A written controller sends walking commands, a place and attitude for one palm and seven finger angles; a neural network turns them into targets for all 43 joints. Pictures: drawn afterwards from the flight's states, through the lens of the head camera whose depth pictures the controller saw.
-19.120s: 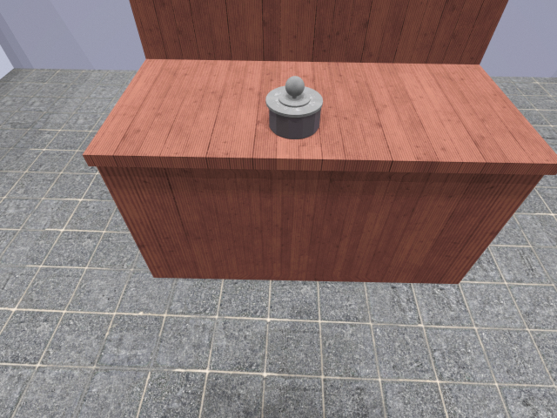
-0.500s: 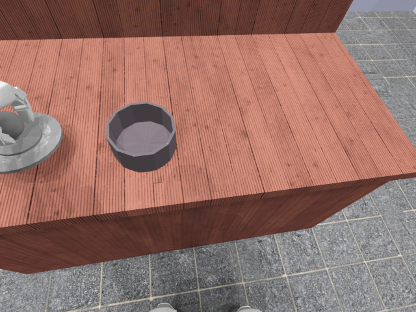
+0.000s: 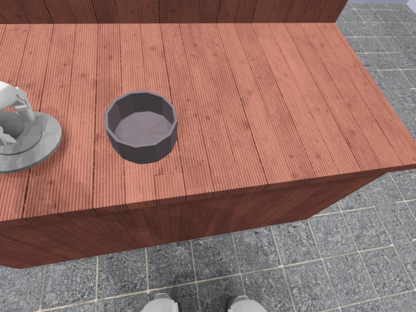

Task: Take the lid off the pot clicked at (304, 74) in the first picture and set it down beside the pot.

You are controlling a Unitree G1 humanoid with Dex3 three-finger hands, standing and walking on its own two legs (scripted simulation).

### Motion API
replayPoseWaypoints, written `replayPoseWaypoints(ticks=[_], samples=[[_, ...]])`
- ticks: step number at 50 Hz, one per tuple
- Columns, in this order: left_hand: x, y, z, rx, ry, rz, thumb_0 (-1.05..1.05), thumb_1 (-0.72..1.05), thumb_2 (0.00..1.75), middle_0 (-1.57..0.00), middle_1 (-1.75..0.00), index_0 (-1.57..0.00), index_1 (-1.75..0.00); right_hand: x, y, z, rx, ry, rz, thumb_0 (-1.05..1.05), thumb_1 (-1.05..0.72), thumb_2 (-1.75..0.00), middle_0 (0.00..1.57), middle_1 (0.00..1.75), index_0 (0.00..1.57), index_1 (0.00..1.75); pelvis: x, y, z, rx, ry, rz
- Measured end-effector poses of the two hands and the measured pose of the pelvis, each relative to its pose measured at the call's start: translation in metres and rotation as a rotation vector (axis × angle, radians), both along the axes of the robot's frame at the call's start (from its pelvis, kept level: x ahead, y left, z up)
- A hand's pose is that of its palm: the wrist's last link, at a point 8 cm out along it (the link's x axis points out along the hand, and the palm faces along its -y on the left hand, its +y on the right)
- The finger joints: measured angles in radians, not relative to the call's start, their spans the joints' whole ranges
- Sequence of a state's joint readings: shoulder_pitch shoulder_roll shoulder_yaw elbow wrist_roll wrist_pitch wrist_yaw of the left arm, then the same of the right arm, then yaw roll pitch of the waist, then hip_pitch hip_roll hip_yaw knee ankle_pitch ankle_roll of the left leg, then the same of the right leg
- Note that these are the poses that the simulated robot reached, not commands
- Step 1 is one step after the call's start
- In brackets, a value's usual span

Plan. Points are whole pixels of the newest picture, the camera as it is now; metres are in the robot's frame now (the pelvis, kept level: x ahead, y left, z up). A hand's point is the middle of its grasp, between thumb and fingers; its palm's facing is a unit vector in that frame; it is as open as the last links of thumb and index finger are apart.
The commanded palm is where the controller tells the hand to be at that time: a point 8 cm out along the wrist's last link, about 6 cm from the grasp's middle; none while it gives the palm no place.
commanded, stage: lower the lid onto the table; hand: left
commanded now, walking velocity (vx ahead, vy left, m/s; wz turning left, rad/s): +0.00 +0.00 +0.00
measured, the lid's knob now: (7, 124) +0.47 +0.36 +0.02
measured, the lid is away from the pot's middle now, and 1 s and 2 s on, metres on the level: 0.25 0.26 0.26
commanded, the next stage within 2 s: open the fingers wide in 0.34 s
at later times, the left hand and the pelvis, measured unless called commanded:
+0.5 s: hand (7, 137) +0.45 +0.35 +0.02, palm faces -0.44 -0.14 -0.89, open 8.0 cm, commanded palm +0.47 +0.34 +0.07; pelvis -0.01 +0.01 -0.01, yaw -1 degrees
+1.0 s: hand (2, 148) +0.42 +0.36 +0.01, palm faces -0.45 -0.11 -0.89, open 8.2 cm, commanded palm +0.47 +0.34 +0.07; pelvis -0.02 +0.02 -0.01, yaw +0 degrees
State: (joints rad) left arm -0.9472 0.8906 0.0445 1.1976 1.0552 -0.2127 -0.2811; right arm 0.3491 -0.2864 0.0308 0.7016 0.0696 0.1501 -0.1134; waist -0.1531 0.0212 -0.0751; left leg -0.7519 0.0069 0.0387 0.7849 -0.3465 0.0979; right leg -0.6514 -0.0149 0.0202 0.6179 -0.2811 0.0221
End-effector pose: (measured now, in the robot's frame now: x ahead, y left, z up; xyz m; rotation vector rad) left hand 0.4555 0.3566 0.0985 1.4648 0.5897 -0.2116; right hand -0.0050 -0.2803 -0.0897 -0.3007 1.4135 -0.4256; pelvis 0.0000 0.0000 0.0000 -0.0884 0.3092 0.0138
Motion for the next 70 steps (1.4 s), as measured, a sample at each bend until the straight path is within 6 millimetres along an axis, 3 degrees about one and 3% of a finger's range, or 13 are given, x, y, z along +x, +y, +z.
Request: replayPoseWaypoints(ticks=[22,27,47,70], samples=[[0.0,-0.002,-0.021,-0.005,-0.034,-0.008,0.0,0.2,0.79,-0.6,-0.95,-0.61,-0.95,-0.022,0.013,-0.006,0.001,0.033,-0.011,0.0,-0.9,-0.9,0.2,0.3,0.21,0.3,-0.012,0.01,-0.01,-0.017,0.024,0.0],[-0.009,0.001,-0.028,-0.011,-0.046,-0.001,0.01,0.21,0.79,-0.6,-0.96,-0.61,-0.96,-0.022,0.016,-0.009,0.024,0.028,-0.018,0.0,-0.9,-0.9,0.2,0.3,0.21,0.3,-0.014,0.013,-0.011,-0.017,0.022,-0.006],[-0.027,0.004,-0.028,0.005,-0.037,-0.01,0.0,0.25,0.78,-0.57,-0.95,-0.57,-0.94,-0.001,0.019,-0.009,0.025,-0.034,0.031,0.0,-0.9,-0.9,0.2,0.3,0.21,0.3,-0.019,0.017,-0.009,-0.017,-0.005,0.011],[-0.017,0.003,-0.024,-0.007,-0.047,0.007,0.0,0.02,0.69,-0.39,-0.86,-0.39,-0.86,-0.018,0.017,-0.01,0.035,0.008,-0.008,0.0,-0.9,-0.9,0.2,0.3,0.21,0.3,-0.015,0.013,-0.01,-0.016,0.007,0.0]])
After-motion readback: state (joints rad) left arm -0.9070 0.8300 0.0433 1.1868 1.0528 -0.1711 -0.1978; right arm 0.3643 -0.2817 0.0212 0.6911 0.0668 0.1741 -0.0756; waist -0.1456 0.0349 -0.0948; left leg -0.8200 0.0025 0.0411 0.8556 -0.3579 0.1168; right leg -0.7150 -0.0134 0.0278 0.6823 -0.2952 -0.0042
